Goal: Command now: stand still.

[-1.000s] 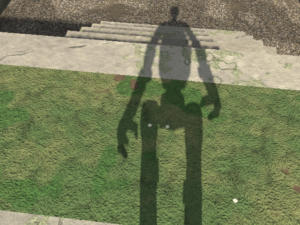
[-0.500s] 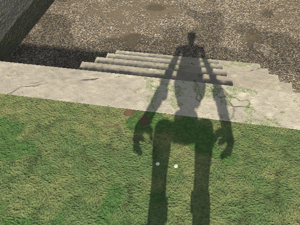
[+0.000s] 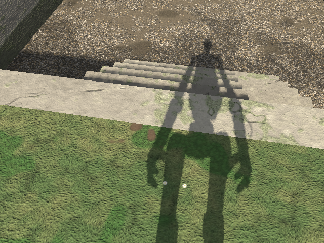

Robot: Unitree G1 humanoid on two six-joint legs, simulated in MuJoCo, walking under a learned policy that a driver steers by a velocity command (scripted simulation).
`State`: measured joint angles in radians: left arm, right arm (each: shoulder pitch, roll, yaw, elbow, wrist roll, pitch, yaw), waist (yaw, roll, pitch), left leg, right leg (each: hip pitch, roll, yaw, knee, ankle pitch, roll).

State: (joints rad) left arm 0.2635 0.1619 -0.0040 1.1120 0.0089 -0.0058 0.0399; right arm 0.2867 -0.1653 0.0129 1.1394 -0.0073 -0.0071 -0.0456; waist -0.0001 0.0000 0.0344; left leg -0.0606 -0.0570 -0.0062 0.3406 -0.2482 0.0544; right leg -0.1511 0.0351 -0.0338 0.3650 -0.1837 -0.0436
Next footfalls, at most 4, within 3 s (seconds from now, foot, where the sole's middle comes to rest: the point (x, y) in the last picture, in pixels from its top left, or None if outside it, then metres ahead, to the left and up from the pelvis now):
0.46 right None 0.18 -0.15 -0.78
0.96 left None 0.52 0.02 -0.78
1.50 right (204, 180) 0.82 -0.17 -0.78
2.08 left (168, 131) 1.12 0.00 -0.78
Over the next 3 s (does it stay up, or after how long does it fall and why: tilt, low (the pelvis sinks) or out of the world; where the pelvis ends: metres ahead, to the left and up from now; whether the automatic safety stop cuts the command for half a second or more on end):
stays up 1.36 -0.09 -0.01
